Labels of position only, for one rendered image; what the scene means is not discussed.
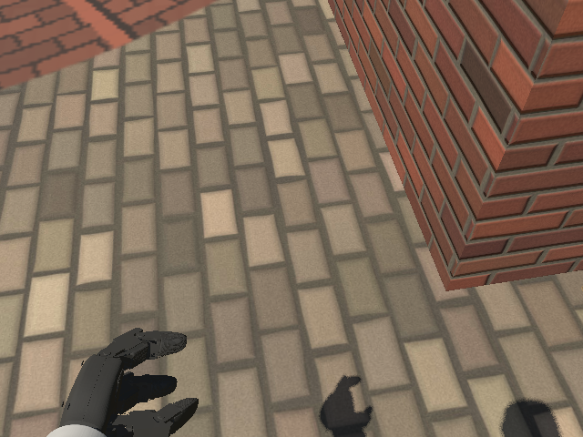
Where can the robot left hand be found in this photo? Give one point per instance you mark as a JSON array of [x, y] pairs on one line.
[[102, 390]]

